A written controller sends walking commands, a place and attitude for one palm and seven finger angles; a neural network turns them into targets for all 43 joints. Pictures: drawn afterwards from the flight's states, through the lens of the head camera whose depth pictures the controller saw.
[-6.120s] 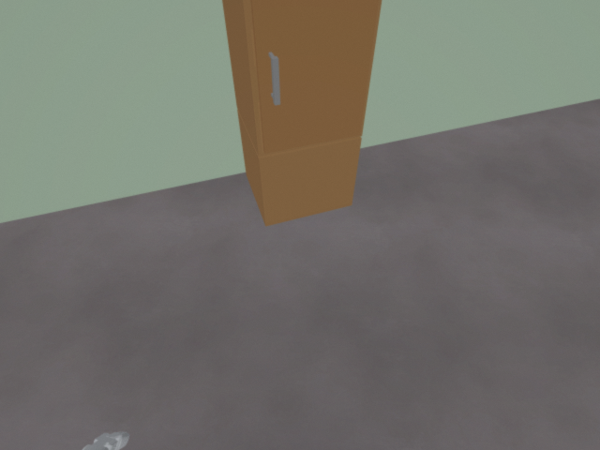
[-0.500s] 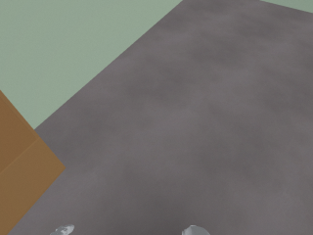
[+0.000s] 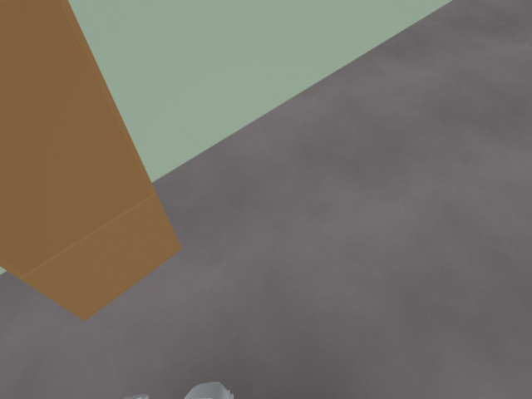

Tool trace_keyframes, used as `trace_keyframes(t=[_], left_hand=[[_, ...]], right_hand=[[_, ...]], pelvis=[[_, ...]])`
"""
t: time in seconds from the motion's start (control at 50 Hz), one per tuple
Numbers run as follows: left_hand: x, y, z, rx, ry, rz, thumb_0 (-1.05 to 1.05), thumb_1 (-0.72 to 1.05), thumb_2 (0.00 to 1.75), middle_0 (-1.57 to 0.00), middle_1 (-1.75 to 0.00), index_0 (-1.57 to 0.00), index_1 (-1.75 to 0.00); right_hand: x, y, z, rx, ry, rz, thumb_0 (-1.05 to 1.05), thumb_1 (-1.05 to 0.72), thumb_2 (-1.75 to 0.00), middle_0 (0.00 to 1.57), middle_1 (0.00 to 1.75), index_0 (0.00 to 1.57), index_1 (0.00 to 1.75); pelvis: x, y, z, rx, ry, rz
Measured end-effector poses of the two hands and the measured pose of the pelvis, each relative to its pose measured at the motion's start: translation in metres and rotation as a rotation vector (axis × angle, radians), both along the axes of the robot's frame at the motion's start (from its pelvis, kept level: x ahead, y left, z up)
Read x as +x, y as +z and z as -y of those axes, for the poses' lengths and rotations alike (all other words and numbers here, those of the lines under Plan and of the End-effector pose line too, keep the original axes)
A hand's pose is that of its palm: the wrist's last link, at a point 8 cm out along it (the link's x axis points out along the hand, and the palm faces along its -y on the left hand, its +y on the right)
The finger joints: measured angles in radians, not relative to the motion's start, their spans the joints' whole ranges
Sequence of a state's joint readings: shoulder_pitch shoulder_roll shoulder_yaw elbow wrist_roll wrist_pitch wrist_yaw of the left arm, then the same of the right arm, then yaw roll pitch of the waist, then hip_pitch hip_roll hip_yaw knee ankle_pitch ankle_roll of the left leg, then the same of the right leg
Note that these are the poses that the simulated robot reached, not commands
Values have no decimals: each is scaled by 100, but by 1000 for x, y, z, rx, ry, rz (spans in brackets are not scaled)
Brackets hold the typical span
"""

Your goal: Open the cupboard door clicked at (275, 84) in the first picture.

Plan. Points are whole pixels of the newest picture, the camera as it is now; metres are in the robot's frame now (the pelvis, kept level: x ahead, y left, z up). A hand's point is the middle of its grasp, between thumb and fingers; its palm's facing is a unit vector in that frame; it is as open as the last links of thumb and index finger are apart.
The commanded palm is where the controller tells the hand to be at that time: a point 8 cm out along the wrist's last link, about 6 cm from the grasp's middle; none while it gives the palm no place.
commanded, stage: turn to face it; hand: left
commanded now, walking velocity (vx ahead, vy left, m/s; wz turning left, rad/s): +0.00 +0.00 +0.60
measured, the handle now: out of the picture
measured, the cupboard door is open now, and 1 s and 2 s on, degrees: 0 0 0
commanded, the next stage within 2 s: take the last steps up to it in 1.22 s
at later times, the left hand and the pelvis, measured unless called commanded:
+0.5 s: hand out of the picture +0.08 +0.27 -0.15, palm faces +0.27 -0.93 -0.25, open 7.3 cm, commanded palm none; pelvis +0.01 +0.04 +0.00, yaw +16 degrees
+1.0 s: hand out of the picture -0.06 +0.19 -0.15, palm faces +0.56 -0.78 -0.27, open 7.3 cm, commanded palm none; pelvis +0.01 +0.00 +0.00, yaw +35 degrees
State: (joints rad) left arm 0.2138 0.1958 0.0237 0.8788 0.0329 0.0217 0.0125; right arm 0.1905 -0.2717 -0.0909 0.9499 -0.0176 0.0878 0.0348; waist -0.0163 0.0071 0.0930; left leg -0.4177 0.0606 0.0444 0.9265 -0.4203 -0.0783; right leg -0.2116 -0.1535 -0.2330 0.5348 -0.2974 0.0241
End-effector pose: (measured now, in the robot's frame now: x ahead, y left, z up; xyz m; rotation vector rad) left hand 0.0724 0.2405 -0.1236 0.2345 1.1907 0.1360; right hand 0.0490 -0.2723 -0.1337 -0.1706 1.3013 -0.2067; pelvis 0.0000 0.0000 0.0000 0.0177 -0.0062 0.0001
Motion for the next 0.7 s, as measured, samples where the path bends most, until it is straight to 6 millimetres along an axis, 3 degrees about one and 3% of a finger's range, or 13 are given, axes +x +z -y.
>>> trace_keyframes(t=[0.12,0.16,0.22,0.32,0.44,0.58,0.64,0.7], left_hand=[[-48,-34,-51,-19,140,-89,0,91,90,-20,-30,-21,-30],[-59,-35,-63,-13,170,-125,0,91,90,-20,-30,-20,-30],[-62,-28,-75,-14,203,-131,1,91,90,-19,-30,-20,-30],[-49,-13,-85,-14,238,-49,1,91,90,-19,-30,-20,-30],[-28,-1,-82,0,274,45,0,91,90,-19,-30,-20,-30],[-6,14,-59,30,300,134,0,91,90,-19,-30,-20,-30],[-6,18,-46,59,319,177,0,91,90,-20,-30,-20,-30],[-21,25,-31,80,349,174,0,91,90,-20,-30,-20,-30]], right_hand=[[60,6,-38,-53,148,95,1,-91,-90,20,30,19,30],[72,13,-51,-58,178,126,0,-91,-90,20,30,19,30],[80,23,-67,-65,207,144,0,-91,-90,20,30,20,30],[84,27,-85,-49,254,125,0,-91,-90,21,30,20,30],[80,20,-89,-16,285,85,0,-90,-90,21,30,20,30],[74,0,-66,17,310,18,0,-90,-90,21,30,20,30],[79,-14,-51,36,328,-2,0,-90,-90,21,30,20,30],[90,-19,-40,39,358,-14,1,-91,-90,21,30,20,30]], pelvis=[[2,-16,-30,-18,76,-13],[3,-14,-36,-26,85,-14],[5,-5,-43,-46,115,-17],[7,5,-49,-55,175,-18],[10,6,-44,-43,246,-14],[14,2,-21,-28,334,-14],[17,-6,-5,-12,372,-16],[17,-4,4,-6,421,-1]])
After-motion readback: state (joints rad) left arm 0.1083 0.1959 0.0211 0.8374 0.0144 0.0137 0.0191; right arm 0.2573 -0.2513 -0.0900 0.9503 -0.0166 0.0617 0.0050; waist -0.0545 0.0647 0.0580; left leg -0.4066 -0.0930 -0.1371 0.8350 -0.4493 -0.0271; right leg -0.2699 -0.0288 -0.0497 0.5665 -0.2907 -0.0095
